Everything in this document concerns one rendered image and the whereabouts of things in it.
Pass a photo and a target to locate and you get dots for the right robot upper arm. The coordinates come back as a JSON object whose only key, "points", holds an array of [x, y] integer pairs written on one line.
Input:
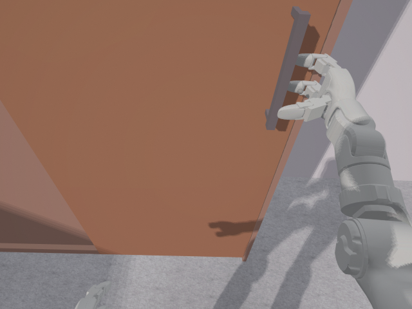
{"points": [[378, 254]]}

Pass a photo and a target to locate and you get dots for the right robot forearm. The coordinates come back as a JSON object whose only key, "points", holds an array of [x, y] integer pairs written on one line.
{"points": [[368, 191]]}

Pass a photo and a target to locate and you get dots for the left robot hand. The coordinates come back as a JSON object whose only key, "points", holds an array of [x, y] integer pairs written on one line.
{"points": [[93, 296]]}

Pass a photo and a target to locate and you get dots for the wardrobe door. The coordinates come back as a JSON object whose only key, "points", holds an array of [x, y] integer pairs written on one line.
{"points": [[149, 115], [32, 210]]}

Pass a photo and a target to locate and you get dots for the handle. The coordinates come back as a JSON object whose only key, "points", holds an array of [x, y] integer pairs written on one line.
{"points": [[301, 19]]}

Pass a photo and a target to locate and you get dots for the right robot hand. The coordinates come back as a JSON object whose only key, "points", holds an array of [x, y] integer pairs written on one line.
{"points": [[337, 85]]}

